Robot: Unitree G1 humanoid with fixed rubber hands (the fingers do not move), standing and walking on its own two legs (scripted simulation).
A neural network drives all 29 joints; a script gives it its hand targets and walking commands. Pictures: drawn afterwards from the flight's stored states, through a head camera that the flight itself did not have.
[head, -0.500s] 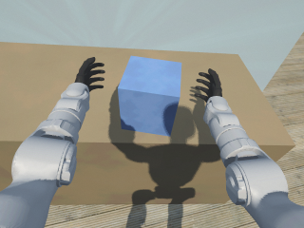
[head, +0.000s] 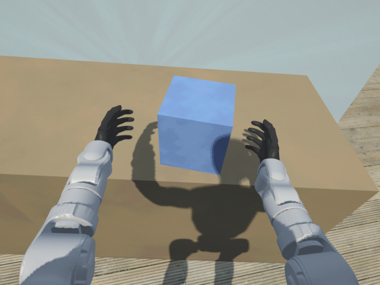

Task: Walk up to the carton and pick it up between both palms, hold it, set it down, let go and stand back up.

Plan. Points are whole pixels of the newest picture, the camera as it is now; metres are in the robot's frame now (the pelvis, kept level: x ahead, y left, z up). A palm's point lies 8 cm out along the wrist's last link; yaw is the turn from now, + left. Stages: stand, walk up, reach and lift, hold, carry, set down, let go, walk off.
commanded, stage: set down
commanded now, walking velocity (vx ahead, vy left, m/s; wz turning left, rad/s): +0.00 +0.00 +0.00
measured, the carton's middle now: (197, 125) +0.54 -0.04 +0.03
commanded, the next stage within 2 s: let go in 1.82 s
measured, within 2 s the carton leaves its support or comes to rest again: neither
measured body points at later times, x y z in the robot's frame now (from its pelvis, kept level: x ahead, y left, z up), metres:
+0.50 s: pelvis +0.01 +0.00 +0.00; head +0.01 +0.02 +0.45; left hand +0.33 +0.20 +0.04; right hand +0.30 -0.18 +0.04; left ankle -0.01 +0.12 -0.75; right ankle +0.02 -0.13 -0.75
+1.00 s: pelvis +0.02 +0.00 +0.00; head +0.03 +0.01 +0.45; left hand +0.27 +0.20 -0.02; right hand +0.25 -0.21 -0.01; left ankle -0.01 +0.12 -0.75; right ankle +0.02 -0.13 -0.75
